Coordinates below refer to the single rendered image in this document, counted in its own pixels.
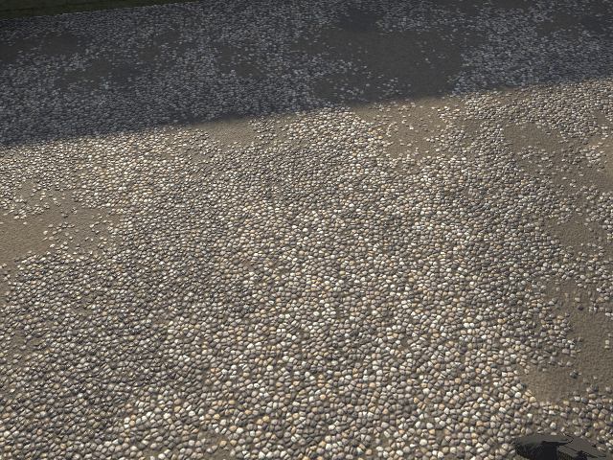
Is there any right robot hand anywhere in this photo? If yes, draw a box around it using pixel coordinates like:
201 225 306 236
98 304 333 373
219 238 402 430
514 433 613 460

